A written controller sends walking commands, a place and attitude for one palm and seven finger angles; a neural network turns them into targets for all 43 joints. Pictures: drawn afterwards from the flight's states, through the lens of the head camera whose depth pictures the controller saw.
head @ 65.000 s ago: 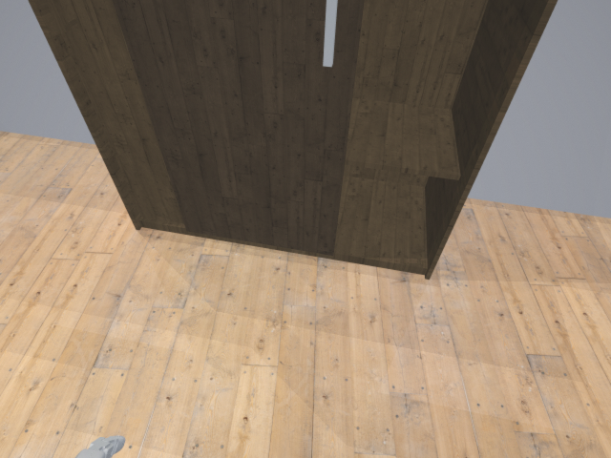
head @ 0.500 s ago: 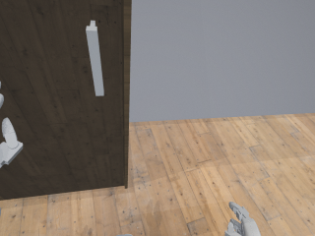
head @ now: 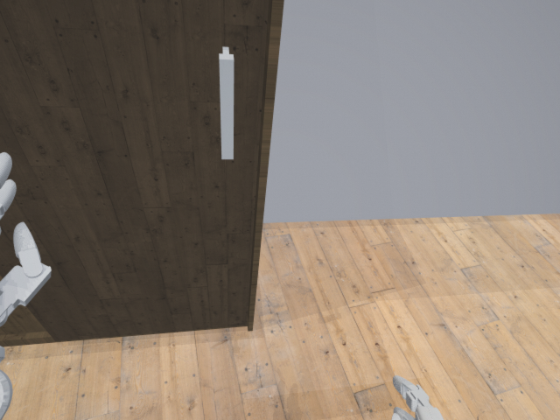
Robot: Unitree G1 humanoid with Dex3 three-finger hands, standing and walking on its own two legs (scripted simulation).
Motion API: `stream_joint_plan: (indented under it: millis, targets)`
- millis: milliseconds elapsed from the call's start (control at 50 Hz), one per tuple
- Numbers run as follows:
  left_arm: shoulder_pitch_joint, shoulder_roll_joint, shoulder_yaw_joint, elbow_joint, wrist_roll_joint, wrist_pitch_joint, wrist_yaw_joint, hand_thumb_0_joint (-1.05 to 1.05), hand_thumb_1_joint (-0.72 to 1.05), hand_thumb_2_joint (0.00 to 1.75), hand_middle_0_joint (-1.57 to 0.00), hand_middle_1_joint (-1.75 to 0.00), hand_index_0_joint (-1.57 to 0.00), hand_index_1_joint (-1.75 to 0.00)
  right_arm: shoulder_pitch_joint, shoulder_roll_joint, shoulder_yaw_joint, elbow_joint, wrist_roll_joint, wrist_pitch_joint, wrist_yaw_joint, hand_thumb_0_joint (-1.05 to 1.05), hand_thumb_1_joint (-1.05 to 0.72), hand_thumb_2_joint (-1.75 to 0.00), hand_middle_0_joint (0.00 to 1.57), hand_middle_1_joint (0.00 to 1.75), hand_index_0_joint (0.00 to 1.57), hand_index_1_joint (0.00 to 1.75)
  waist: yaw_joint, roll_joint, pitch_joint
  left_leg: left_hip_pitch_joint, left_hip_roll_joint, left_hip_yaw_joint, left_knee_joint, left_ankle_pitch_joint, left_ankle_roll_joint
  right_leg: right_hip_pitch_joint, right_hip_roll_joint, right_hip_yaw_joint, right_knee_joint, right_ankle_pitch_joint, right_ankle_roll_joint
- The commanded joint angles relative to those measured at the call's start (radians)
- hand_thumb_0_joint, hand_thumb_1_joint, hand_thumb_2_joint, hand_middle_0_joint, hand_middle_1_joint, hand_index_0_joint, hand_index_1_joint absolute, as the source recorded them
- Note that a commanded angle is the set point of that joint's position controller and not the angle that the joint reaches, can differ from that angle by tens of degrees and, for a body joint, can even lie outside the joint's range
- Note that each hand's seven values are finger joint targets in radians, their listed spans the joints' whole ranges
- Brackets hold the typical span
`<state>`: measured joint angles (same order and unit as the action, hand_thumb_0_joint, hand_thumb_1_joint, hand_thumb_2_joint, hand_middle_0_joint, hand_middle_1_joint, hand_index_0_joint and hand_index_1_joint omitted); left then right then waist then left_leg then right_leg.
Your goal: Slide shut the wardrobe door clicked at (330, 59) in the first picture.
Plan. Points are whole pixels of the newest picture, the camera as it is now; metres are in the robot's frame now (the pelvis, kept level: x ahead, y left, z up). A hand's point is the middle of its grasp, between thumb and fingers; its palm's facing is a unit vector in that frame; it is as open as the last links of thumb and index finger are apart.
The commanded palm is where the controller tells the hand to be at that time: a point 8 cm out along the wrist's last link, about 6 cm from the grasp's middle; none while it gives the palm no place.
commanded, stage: stop stepping back and stand still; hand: left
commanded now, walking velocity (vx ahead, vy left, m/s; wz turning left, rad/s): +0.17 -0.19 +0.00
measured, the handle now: (226, 105) +0.58 +0.12 +0.18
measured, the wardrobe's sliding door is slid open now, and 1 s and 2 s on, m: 0.00 0.00 0.00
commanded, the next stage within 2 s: let the arm hang, fingers relaxed in 1.50 s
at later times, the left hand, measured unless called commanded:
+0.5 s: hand (44, 250) +0.25 +0.27 +0.18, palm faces +0.46 -0.78 -0.42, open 7.4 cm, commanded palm +0.17 +0.31 +0.18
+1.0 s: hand (11, 275) +0.22 +0.29 +0.17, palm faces +0.43 -0.78 -0.45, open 7.4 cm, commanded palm +0.16 +0.33 +0.18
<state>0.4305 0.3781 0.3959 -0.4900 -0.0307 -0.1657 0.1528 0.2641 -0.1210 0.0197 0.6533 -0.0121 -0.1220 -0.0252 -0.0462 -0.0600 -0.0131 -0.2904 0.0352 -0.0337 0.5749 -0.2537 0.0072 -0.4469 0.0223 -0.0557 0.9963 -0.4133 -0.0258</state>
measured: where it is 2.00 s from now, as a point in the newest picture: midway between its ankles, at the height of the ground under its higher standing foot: outside the picture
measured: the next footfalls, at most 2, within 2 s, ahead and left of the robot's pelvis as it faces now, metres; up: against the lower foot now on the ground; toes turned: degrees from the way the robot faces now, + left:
right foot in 0.12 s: +0.04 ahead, -0.11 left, +0.00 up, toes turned -1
left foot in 0.34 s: +0.08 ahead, +0.14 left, +0.00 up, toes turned +6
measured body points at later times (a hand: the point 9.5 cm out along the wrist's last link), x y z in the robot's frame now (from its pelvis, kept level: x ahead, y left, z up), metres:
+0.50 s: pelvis +0.04 +0.01 +0.00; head +0.06 +0.02 +0.45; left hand +0.22 +0.31 +0.20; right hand +0.23 -0.22 -0.07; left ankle +0.04 +0.14 -0.73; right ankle +0.00 -0.11 -0.73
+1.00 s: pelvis +0.02 +0.03 +0.01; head +0.04 +0.03 +0.46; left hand +0.19 +0.33 +0.19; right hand +0.20 -0.21 -0.07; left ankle +0.04 +0.14 -0.73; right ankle +0.00 -0.11 -0.73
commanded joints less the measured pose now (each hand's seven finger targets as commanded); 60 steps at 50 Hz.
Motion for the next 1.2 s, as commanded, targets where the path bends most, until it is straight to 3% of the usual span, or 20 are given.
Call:
stream_joint_plan:
  millis: [0,40,60,80,100,120,140,160,180,220,280,320,340,360,400,520,640,740,980,1180]
  targets:
    - [0.146,0.225,0.165,-0.292,-0.001,-0.093,0.019,0.0,0.9,0.9,-0.2,-0.3,-0.2,-0.3,-0.134,-0.194,-0.066,-0.187,-0.005,-0.025,-0.011,0.0,-0.9,-0.9,0.2,0.3,0.2,0.3,0.057,0.424,-0.029,-0.312,0.181,-0.116,-0.373,-0.489,0.086,0.376,0.032,-0.086,-0.28,-0.013,-0.013]
    - [0.162,0.214,0.175,-0.187,0.004,-0.063,0.027,0.0,0.9,0.9,-0.2,-0.3,-0.2,-0.3,-0.135,-0.184,-0.063,-0.191,-0.004,0.012,-0.023,0.0,-0.9,-0.9,0.2,0.3,0.2,0.3,0.072,0.282,-0.04,-0.394,0.135,-0.043,-0.157,-0.467,0.048,0.522,0.03,-0.048,-0.454,-0.073,-0.04]
    - [0.127,0.216,0.18,-0.16,0.005,-0.05,0.027,0.0,0.9,0.9,-0.2,-0.3,-0.2,-0.3,-0.123,-0.176,-0.069,-0.182,0.001,0.028,-0.026,0.0,-0.9,-0.9,0.2,0.3,0.2,0.3,0.072,0.073,-0.036,-0.395,0.048,0.051,0.129,-0.384,0.028,0.478,-0.062,0.095,-0.604,-0.106,-0.084]
    - [0.132,0.205,0.169,-0.101,-0.005,-0.03,0.024,0.0,0.9,0.9,-0.2,-0.3,-0.2,-0.3,-0.116,-0.17,-0.077,-0.189,0.016,0.036,-0.029,0.0,-0.9,-0.9,0.2,0.3,0.2,0.3,0.058,-0.203,-0.02,-0.46,-0.047,0.076,0.45,-0.303,0.006,0.393,-0.283,0.512,-0.787,-0.238,-0.19]
    - [0.037,0.227,0.17,-0.134,-0.021,-0.048,0.018,0.0,0.9,0.9,-0.2,-0.3,-0.2,-0.3,-0.126,-0.197,-0.083,-0.195,0.024,0.024,-0.036,0.0,-0.9,-0.9,0.2,0.3,0.2,0.3,0.04,-0.193,0.033,-0.467,-0.043,0.021,0.644,-0.254,-0.003,0.308,-0.376,0.611,-0.828,0.012,-0.22]
    - [-0.004,0.286,0.225,-0.155,-0.028,-0.073,0.021,0.0,0.9,0.9,-0.2,-0.3,-0.2,-0.3,-0.099,-0.191,-0.072,-0.162,0.005,0.009,-0.036,0.0,-0.9,-0.9,0.2,0.3,0.2,0.3,0.018,-0.086,-0.007,-0.44,-0.009,0.011,0.69,-0.189,-0.016,0.328,-0.366,0.492,-0.753,0.347,-0.229]
    - [-0.004,0.28,0.231,-0.119,-0.022,-0.078,0.03,0.0,0.9,0.9,-0.2,-0.3,-0.2,-0.3,-0.089,-0.166,-0.054,-0.149,0.003,-0.011,-0.032,0.0,-0.9,-0.9,0.2,0.3,0.2,0.3,0.021,-0.084,-0.088,-0.391,0.02,-0.012,0.592,-0.179,-0.016,0.335,-0.366,0.494,-0.721,0.265,-0.228]
    - [0.006,0.194,0.16,-0.08,-0.024,-0.072,0.022,0.0,0.9,0.9,-0.2,-0.3,-0.2,-0.3,-0.085,-0.183,-0.066,-0.142,0.012,-0.014,-0.037,0.0,-0.9,-0.9,0.2,0.3,0.2,0.3,0.024,-0.073,-0.053,-0.304,0.02,-0.009,0.54,-0.129,-0.01,0.244,-0.322,0.427,-0.728,0.164,-0.2]
    - [-0.043,0.191,0.135,-0.111,-0.025,-0.065,0.014,0.0,0.9,0.9,-0.2,-0.3,-0.2,-0.3,-0.118,-0.193,-0.069,-0.152,0.02,-0.012,-0.043,0.0,-0.9,-0.9,0.2,0.3,0.2,0.3,0.026,-0.123,0.0,-0.202,0.05,-0.021,0.427,-0.106,-0.002,0.124,-0.299,0.354,-0.722,0.103,-0.168]
    - [-0.057,0.152,0.086,-0.092,-0.012,-0.077,0.018,0.0,0.9,0.9,-0.2,-0.3,-0.2,-0.3,-0.15,-0.181,-0.048,-0.138,0.007,-0.023,-0.057,0.0,-0.9,-0.9,0.2,0.3,0.2,0.3,0.039,-0.089,0.018,-0.053,0.027,0.059,0.161,-0.084,0.017,0.11,-0.25,0.196,-0.688,0.108,-0.134]
    - [-0.172,0.157,0.045,-0.178,-0.001,-0.098,0.031,0.0,0.9,0.9,-0.2,-0.3,-0.2,-0.3,-0.161,-0.201,-0.061,-0.138,-0.001,-0.065,-0.075,0.0,-0.9,-0.9,0.2,0.3,0.2,0.3,0.037,0.018,0.001,0.157,-0.009,0.088,-0.123,0.045,0.024,0.113,-0.19,0.139,-0.57,0.147,-0.065]
    - [-0.159,0.176,0.064,-0.26,0.008,-0.116,0.035,0.0,0.9,0.9,-0.2,-0.3,-0.2,-0.3,-0.149,-0.233,-0.08,-0.166,0.003,-0.073,-0.069,0.0,-0.9,-0.9,0.2,0.3,0.2,0.3,0.055,0.217,-0.045,0.227,0.156,-0.135,-0.169,0.222,0.09,0.075,-0.087,0.082,-0.411,0.185,0.009]
    - [-0.148,0.208,0.098,-0.291,0.012,-0.123,0.039,0.0,0.9,0.9,-0.2,-0.3,-0.2,-0.3,-0.146,-0.233,-0.078,-0.178,0.012,-0.072,-0.06,0.0,-0.9,-0.9,0.2,0.3,0.2,0.3,0.067,0.246,-0.059,0.204,0.205,-0.196,-0.189,0.301,0.116,0.093,-0.053,0.056,-0.385,0.166,0.033]
    - [-0.084,0.21,0.117,-0.264,0.012,-0.12,0.038,0.0,0.9,0.9,-0.2,-0.3,-0.2,-0.3,-0.136,-0.228,-0.08,-0.181,0.018,-0.072,-0.051,0.0,-0.9,-0.9,0.2,0.3,0.2,0.3,0.07,0.213,-0.062,0.164,0.178,-0.142,-0.156,0.397,0.107,0.15,-0.033,0.046,-0.403,0.202,0.035]
    - [-0.023,0.236,0.16,-0.316,0.008,-0.127,0.03,0.0,0.9,0.9,-0.2,-0.3,-0.2,-0.3,-0.145,-0.197,-0.064,-0.182,0.01,-0.073,-0.042,0.0,-0.9,-0.9,0.2,0.3,0.2,0.3,0.064,0.347,-0.061,0.094,0.143,-0.101,-0.184,0.364,0.085,0.222,-0.042,0.018,-0.418,0.187,0.031]
    - [0.18,0.209,0.199,-0.201,-0.027,-0.119,0.024,0.0,0.9,0.9,-0.2,-0.3,-0.2,-0.3,-0.102,-0.197,-0.081,-0.212,0.029,-0.031,-0.018,0.0,-0.9,-0.9,0.2,0.3,0.2,0.3,0.037,0.026,-0.159,0.043,0.039,0.065,-0.009,0.347,0.006,0.394,-0.154,0.155,-0.533,0.719,-0.025]
    - [0.173,0.212,0.184,-0.161,-0.033,-0.101,0.018,0.0,0.9,0.9,-0.2,-0.3,-0.2,-0.3,-0.116,-0.2,-0.073,-0.218,0.029,-0.005,-0.038,0.0,-0.9,-0.9,0.2,0.3,0.2,0.3,0.041,0.083,-0.185,0.16,0.072,0.061,-0.071,0.53,0.023,0.349,-0.106,0.073,-0.5,0.728,0.021]
    - [0.115,0.204,0.142,-0.208,-0.023,-0.094,0.019,0.0,0.9,0.9,-0.2,-0.3,-0.2,-0.3,-0.129,-0.201,-0.07,-0.218,0.027,-0.009,-0.051,0.0,-0.9,-0.9,0.2,0.3,0.2,0.3,0.047,0.087,-0.176,0.165,0.071,0.048,-0.082,0.499,0.025,0.339,-0.098,0.064,-0.515,0.657,0.024]
    - [0.113,0.199,0.155,-0.146,-0.022,-0.1,0.025,0.0,0.9,0.9,-0.2,-0.3,-0.2,-0.3,-0.145,-0.203,-0.069,-0.203,0.021,-0.017,-0.058,0.0,-0.9,-0.9,0.2,0.3,0.2,0.3,0.05,0.134,-0.032,0.047,0.046,0.018,-0.191,0.055,0.017,0.251,-0.076,0.094,-0.651,0.258,0.015]
    - [0.011,0.178,0.1,-0.162,-0.008,-0.096,0.022,0.0,0.9,0.9,-0.2,-0.3,-0.2,-0.3,-0.152,-0.211,-0.065,-0.195,0.02,-0.046,-0.067,0.0,-0.9,-0.9,0.2,0.3,0.2,0.3,0.052,0.142,-0.029,0.044,0.046,-0.002,-0.255,-0.069,0.02,0.248,-0.053,0.08,-0.674,0.181,0.026]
